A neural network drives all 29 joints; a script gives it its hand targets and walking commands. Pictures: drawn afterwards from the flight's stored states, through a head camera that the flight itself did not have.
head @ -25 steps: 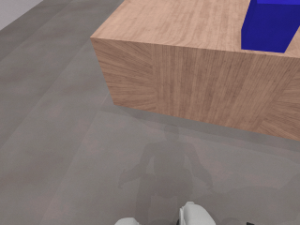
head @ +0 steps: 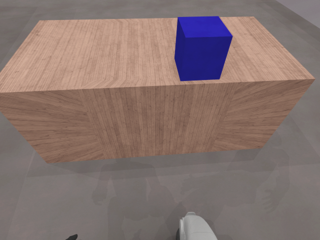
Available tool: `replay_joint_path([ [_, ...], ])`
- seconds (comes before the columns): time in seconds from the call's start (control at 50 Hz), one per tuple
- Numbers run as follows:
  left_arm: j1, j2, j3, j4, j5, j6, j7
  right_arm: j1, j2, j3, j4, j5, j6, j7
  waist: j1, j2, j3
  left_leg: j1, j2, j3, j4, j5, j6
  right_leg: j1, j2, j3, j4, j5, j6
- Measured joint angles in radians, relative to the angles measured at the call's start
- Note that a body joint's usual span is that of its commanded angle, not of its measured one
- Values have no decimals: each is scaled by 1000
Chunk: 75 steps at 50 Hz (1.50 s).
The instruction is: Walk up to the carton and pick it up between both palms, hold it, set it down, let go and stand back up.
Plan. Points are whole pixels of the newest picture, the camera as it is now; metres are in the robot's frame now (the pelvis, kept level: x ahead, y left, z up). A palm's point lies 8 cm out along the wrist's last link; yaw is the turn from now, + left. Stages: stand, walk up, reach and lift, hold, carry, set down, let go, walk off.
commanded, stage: walk up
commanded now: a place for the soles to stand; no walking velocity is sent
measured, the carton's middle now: (199, 49) +0.90 -0.21 +0.00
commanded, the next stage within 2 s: none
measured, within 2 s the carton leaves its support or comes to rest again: neither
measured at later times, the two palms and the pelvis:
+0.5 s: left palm (83, 196) +0.28 +0.24 -0.14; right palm (241, 202) +0.24 -0.24 -0.12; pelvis +0.21 -0.01 -0.01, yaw -8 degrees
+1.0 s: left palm (119, 135) +0.50 +0.14 -0.12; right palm (249, 149) +0.42 -0.33 -0.12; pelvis +0.38 -0.08 -0.01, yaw -7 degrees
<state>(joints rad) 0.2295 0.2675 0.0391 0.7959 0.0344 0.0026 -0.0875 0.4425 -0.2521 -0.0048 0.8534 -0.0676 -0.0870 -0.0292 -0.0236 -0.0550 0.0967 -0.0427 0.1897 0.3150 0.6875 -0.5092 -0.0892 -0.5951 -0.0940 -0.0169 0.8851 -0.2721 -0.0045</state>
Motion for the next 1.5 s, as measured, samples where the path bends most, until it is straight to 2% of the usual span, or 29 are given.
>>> replay_joint_path([
  [0.04, -2, -4, 3, -15, 0, -24, 7, 11, -13, 3, 0, -1, 23, 7, 1, 23, -3, 12, 48, 9, 61, -51, 11, 66, 31, -23, -119, 54, -34],
  [0.06, -4, -6, 8, -24, 0, -35, 17, 12, -18, 4, -2, 3, 37, 15, 9, 34, -1, -14, 75, -16, 151, -58, 39, 62, 53, -28, -102, 96, -42],
  [0.08, -4, -11, 12, -36, -7, -39, 30, 3, -23, 5, -8, 13, 55, 26, 17, 43, 5, -63, 69, -85, 276, -59, 61, 43, 70, -26, -46, 71, -43],
  [0.12, 2, -30, 7, -48, -29, -30, 59, -28, -39, 5, -32, 34, 85, 41, 24, 69, 18, -174, 9, -231, 517, -37, 92, 40, 98, -22, 17, -1, -43],
  [0.14, 7, -40, 1, -52, -33, -23, 71, -49, -45, 4, -46, 41, 89, 44, 24, 84, 24, -224, -18, -273, 595, -22, 102, 50, 109, -22, 25, -24, -43],
  [0.18, 23, -55, -7, -53, -29, -15, 86, -90, -48, 3, -76, 42, 83, 44, 21, 106, 31, -313, -52, -307, 646, -25, 109, 77, 123, -22, 21, -47, -46],
  [0.28, 68, -76, -17, -42, -2, -29, 88, -138, -16, 1, -148, 36, 64, 49, 36, 124, 6, -451, -84, -285, 450, -80, 102, 141, 124, -20, 5, -100, -42],
  [0.34, 99, -68, -18, -28, 3, -21, 82, -137, 14, -1, -173, 37, 48, 54, 55, 99, -18, -441, -111, -253, 253, 33, 117, 170, 104, 3, 40, -161, -27],
  [0.36, 113, -63, -18, -20, 3, -12, 79, -129, 25, -3, -180, 36, 38, 54, 57, 82, -31, -425, -122, -239, 233, 110, 120, 171, 95, 20, 76, -217, -22],
  [0.4, 136, -53, -19, 1, 2, 8, 69, -106, 43, -1, -190, 37, 22, 44, 45, 67, -65, -415, -125, -222, 266, 95, 111, 141, 110, 57, 200, -322, -7],
  [0.46, 136, -25, -18, 23, 8, 16, 52, -83, 72, 7, -156, 46, 16, 13, 27, 32, -65, -352, -122, -204, 255, 33, 101, 71, 121, 66, 379, -259, 28],
  [0.5, 125, -10, -13, 28, 17, 13, 46, -67, 84, 9, -120, 45, 9, 5, 24, 9, -52, -294, -117, -187, 214, 23, 93, 28, 101, 48, 396, -211, 48],
  [0.58, 94, -1, -2, 11, 15, 5, 38, -32, 84, 4, -60, 31, -6, 4, 17, -22, -24, -171, -105, -148, 109, 19, 73, -32, 47, 15, 284, -130, 53],
  [0.66, 42, -23, -2, -18, 7, -11, 30, -7, 49, -3, -32, 21, 7, 9, 6, -7, 6, -68, -76, -125, 49, -9, 38, -1, 23, -27, 31, -21, 11],
  [0.7, 22, -37, -2, -39, 9, -29, 29, 9, 28, -4, -25, 20, 23, 16, 3, 15, 11, -45, -46, -129, 79, -53, 30, 61, 39, -52, -100, 50, -19],
  [0.74, 6, -45, 2, -65, 14, -48, 40, 20, 14, -2, -28, 27, 47, 25, 11, 29, 17, -93, -29, -175, 242, -79, 65, 67, 56, -64, -78, 99, -48],
  [0.8, -9, -71, -9, -79, -16, -36, 75, -8, -13, -8, -46, 44, 90, 37, 16, 66, 33, -233, -97, -321, 582, -40, 105, 70, 71, -82, 15, -9, -60],
  [0.84, -9, -81, -19, -76, -20, -27, 90, -43, -21, -13, -62, 40, 96, 38, 9, 88, 40, -314, -123, -346, 666, -35, 114, 99, 73, -99, 16, -40, -63],
  [0.9, 2, -90, -29, -60, -10, -37, 97, -85, -17, -20, -93, 30, 89, 43, 3, 109, 37, -407, -134, -336, 599, -54, 105, 146, 65, -129, -12, -60, -63],
  [0.96, 21, -89, -35, -38, -4, -45, 99, -105, 1, -25, -115, 30, 82, 49, 15, 113, 21, -458, -130, -306, 457, -46, 95, 194, 52, -156, -41, -80, -57],
  [1.0, 32, -80, -36, -17, -4, -37, 101, -117, 19, -27, -121, 35, 74, 48, 27, 103, 12, -444, -130, -283, 310, 30, 98, 222, 40, -164, -46, -98, -44],
  [1.04, 48, -69, -41, 6, -5, -20, 99, -119, 36, -28, -134, 37, 58, 44, 31, 92, -5, -404, -140, -274, 159, 198, 110, 229, 27, -164, -18, -132, -27],
  [1.06, 53, -62, -45, 21, -10, -9, 95, -122, 47, -26, -136, 39, 52, 39, 29, 81, -13, -407, -148, -272, 170, 221, 113, 226, 22, -156, 3, -157, -18],
  [1.12, 62, -38, -46, 54, -22, 26, 89, -141, 84, -9, -127, 57, 55, 19, 22, 39, -30, -400, -167, -266, 194, 153, 118, 217, 47, -85, 54, -301, 6],
  [1.14, 62, -34, -45, 61, -22, 31, 89, -148, 92, -3, -122, 58, 59, 15, 23, 28, -32, -393, -171, -264, 189, 143, 116, 219, 53, -68, 45, -294, 7],
  [1.18, 62, -36, -44, 70, -19, 26, 91, -161, 97, 5, -107, 57, 68, 13, 31, 26, -34, -378, -168, -268, 175, 134, 108, 243, 60, -69, -11, -164, -8],
  [1.2, 62, -42, -44, 74, -18, 18, 90, -168, 95, 8, -95, 57, 72, 16, 36, 33, -35, -367, -162, -274, 164, 133, 103, 260, 68, -75, -35, -143, -16],
  [1.28, 67, -64, -52, 80, -29, -11, 85, -205, 89, 21, -45, 56, 78, 29, 49, 46, -51, -318, -147, -280, 76, 156, 86, 317, 90, -80, -140, -147, -29],
  [1.5, 23, -82, -63, 98, -32, -7, 91, -281, 68, 27, 19, 55, 78, 19, 38, 63, -68, -240, -138, -263, -51, 193, 77, 385, 106, -65, -265, -104, -37],
])
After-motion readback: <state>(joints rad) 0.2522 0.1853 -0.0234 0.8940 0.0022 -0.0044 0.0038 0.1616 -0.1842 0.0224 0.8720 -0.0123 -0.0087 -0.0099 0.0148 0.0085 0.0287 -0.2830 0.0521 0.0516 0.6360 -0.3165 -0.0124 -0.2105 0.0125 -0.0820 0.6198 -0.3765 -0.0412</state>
